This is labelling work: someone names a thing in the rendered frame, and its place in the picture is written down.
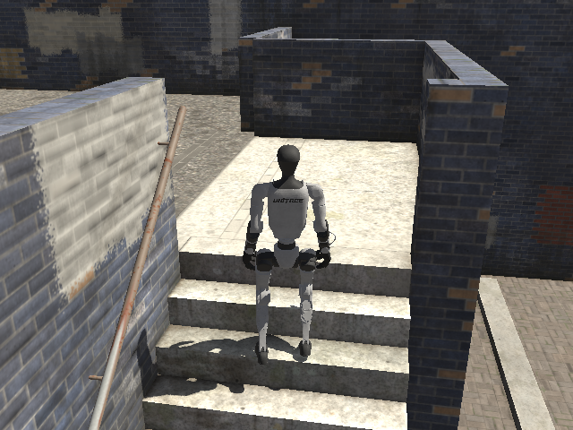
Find stairs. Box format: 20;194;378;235
142;252;412;430

